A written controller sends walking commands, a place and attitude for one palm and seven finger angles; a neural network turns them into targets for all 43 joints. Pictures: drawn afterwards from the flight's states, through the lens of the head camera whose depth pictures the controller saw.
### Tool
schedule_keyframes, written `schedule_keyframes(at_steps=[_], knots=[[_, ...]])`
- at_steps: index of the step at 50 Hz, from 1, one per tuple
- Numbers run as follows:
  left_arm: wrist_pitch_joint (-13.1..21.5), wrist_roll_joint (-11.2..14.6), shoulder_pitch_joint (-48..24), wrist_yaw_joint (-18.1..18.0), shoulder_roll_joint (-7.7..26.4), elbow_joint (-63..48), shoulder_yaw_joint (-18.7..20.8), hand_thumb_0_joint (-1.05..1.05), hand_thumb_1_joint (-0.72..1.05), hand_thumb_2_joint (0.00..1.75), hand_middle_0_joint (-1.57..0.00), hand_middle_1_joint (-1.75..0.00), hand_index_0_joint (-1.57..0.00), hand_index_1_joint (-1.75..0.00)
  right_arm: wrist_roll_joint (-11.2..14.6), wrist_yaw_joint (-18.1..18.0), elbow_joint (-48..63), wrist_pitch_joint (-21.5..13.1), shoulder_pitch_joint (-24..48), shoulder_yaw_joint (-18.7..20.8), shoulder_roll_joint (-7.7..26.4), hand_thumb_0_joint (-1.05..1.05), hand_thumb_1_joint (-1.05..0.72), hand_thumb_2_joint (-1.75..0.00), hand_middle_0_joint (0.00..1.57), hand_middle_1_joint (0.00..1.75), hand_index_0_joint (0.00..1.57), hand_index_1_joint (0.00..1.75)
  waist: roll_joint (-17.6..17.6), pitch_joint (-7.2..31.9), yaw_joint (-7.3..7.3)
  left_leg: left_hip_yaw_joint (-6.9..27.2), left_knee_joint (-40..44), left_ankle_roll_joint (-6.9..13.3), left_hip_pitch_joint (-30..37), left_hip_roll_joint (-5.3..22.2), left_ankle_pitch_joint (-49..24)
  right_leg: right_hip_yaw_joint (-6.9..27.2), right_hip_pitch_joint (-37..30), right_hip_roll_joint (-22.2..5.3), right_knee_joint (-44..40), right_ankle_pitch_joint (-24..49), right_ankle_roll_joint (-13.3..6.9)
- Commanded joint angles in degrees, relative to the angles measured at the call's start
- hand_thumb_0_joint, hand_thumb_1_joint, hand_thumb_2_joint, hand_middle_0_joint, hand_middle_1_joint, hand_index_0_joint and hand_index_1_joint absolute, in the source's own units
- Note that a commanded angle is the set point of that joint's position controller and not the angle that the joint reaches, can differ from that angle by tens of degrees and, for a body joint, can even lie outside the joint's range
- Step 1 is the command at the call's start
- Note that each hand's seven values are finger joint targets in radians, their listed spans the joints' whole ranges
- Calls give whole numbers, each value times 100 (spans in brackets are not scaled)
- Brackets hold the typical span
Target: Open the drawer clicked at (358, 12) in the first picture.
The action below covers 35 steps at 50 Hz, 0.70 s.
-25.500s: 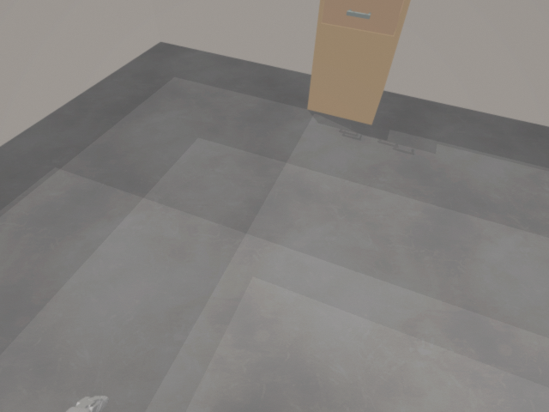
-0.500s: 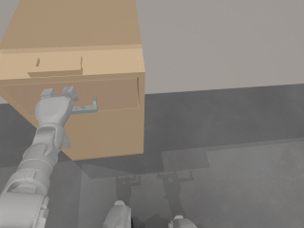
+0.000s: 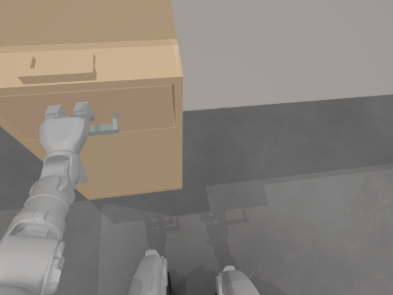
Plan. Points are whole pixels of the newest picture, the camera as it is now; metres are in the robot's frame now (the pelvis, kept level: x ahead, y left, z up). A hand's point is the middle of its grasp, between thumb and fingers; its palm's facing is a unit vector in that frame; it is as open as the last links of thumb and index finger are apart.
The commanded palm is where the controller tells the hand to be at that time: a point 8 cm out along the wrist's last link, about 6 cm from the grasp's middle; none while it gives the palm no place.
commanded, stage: lower the fingers behind the handle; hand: left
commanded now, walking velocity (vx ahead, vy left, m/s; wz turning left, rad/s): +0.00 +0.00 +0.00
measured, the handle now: (93, 124) +0.50 +0.25 -0.04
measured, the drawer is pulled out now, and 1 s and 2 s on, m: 0.00 0.00 0.02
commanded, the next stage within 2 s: close the thumb around the handle in 0.74 s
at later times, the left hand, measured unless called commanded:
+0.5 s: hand (77, 143) +0.44 +0.27 -0.03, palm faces +0.01 +0.01 -1.00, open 13.8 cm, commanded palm +0.42 +0.25 -0.01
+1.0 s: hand (79, 152) +0.43 +0.28 -0.06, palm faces +0.00 -0.03 -1.00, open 13.2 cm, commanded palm +0.43 +0.24 -0.01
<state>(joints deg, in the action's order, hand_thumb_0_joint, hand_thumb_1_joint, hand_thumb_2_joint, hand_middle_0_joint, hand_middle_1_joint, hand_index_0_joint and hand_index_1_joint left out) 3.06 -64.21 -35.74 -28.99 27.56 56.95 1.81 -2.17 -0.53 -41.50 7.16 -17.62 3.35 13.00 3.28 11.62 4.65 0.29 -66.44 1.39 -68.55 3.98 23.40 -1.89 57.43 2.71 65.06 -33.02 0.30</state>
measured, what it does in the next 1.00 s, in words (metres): stands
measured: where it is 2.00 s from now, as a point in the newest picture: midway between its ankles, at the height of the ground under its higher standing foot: outside the picture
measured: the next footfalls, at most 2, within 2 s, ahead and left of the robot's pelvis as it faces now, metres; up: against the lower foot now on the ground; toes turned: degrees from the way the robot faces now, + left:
none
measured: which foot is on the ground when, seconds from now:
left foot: down 0.00-1.00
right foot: down 0.00-1.00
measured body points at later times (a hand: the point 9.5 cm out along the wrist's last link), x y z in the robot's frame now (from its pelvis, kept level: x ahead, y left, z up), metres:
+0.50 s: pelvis -0.02 -0.01 -0.02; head +0.11 +0.01 +0.41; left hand +0.43 +0.27 +0.02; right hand +0.05 -0.27 -0.15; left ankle +0.06 +0.11 -0.64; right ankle -0.02 -0.13 -0.64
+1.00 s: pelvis -0.01 +0.00 -0.03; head +0.13 +0.02 +0.40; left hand +0.43 +0.28 -0.01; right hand +0.03 -0.27 -0.16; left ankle +0.06 +0.11 -0.64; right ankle -0.02 -0.13 -0.64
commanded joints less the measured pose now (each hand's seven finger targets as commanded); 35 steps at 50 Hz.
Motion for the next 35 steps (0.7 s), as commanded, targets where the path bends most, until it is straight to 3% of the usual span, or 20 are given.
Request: schedule_keyframes(at_steps=[1, 3, 9, 10, 12, 15, 17, 19, 25, 27, 29, 31, 34, 35], knots=[[-155, 62, -1702, -9, 1160, -547, 240, 0, -50, 30, -30, -120, -30, -120, 13, -59, 373, -87, -646, 272, 994, 0, -90, -90, 20, 30, 20, 30, 224, 2228, 86, 156, 621, 82, 3069, -266, -1239, -147, 290, 305, -957, 1468, -212], [-179, 71, -1838, 62, 1173, -475, 175, 0, -50, 30, -30, -120, -30, -120, 22, -74, 392, -89, -623, 243, 999, 0, -90, -90, 20, 30, 20, 30, 123, 2031, 156, 128, 586, 108, 2817, -276, -1023, -125, 302, 295, -979, 1379, -196], [-81, 60, -1604, 248, 1241, -173, 167, 0, -50, 30, -30, -120, -30, -120, 27, -109, 477, -124, -588, 187, 998, 0, -90, -90, 20, 30, 20, 30, -50, 1778, 131, 93, 400, 133, 2302, -297, -751, -90, 402, 285, -853, 1226, -204], [-38, 91, -1706, 273, 1164, -224, 125, 0, -50, 30, -30, -120, -30, -120, 28, -100, 468, -145, -574, 190, 978, 0, -90, -90, 20, 30, 20, 30, 102, 1802, 152, 93, 379, 134, 2329, -296, -748, -82, 487, 269, -821, 1211, -209], [-35, 59, -1480, 278, 1268, -63, 192, 0, -50, 30, -30, -120, -30, -120, 29, -106, 521, -138, -568, 177, 1008, 0, -90, -90, 20, 30, 20, 30, -81, 1703, 121, 99, 315, 137, 2186, -291, -637, -90, 580, 285, -774, 1101, -207], [-31, 93, -1643, 304, 1140, -52, 76, 0, -50, 30, -30, -120, -30, -120, 40, -84, 532, -160, -569, 174, 992, 0, -90, -90, 20, 30, 20, 30, -13, 1726, 184, 114, 232, 144, 2116, -294, -585, -87, 709, 270, -699, 1073, -210], [-57, 93, -1462, 311, 1390, 16, 255, 0, -50, 30, -30, -120, -30, -120, 47, -96, 575, -148, -556, 153, 1033, 0, -90, -90, 20, 30, 20, 30, -151, 1797, 92, 75, 147, 156, 1933, -299, -511, -55, 640, 268, -646, 1034, -196], [-99, 106, -1563, 336, 1214, -58, 78, 0, -50, 30, -30, -120, -30, -120, 68, -91, 616, -147, -557, 151, 1013, 0, -90, -90, 20, 30, 20, 30, -110, 1837, 144, 70, 146, 160, 1911, -321, -459, -56, 634, 266, -661, 1007, -190], [-234, 176, -1913, 424, 1458, -106, 165, 0, -50, 30, -30, -120, -30, -120, 99, -134, 615, -151, -588, 114, 1055, 0, -90, -90, 20, 30, 20, 30, -121, 1938, 185, 144, 175, 152, 1973, -300, -330, -75, 724, 255, -597, 873, -182], [-238, 180, -1835, 478, 1221, -92, -13, 0, -50, 30, -30, -120, -30, -120, 109, -135, 634, -155, -592, 117, 1028, 0, -90, -90, 20, 30, 20, 30, -44, 1907, 194, 135, 195, 150, 2037, -309, -281, -86, 796, 260, -635, 812, -184], [-227, 196, -1855, 533, 1237, -59, -37, 0, -50, 30, -30, -120, -30, -120, 123, -147, 634, -173, -568, 95, 1021, 0, -90, -90, 20, 30, 20, 30, -100, 1783, 203, 116, 186, 165, 1895, -316, -168, -58, 770, 257, -669, 750, -177], [-148, 184, -2022, 576, 1348, -187, 14, 0, -50, 30, -30, -120, -30, -120, 126, -168, 610, -189, -583, 92, 1024, 0, -90, -90, 20, 30, 20, 30, -37, 1943, 223, 147, 155, 164, 1991, -294, -268, -61, 839, 246, -600, 835, -170], [-21, 185, -1785, 628, 1230, -327, -8, 0, -50, 30, -30, -120, -30, -120, 102, -174, 629, -209, -587, 118, 992, 0, -90, -90, 20, 30, 20, 30, 19, 1965, 148, 139, 135, 148, 2049, -296, -347, -59, 804, 260, -606, 862, -198], [67, 208, -1943, 638, 1180, -463, -24, 0, -50, 30, -30, -120, -30, -120, 87, -173, 592, -222, -585, 129, 982, 0, -90, -90, 20, 30, 20, 30, 80, 2011, 200, 181, 136, 143, 2145, -269, -422, -78, 886, 253, -555, 911, -205]])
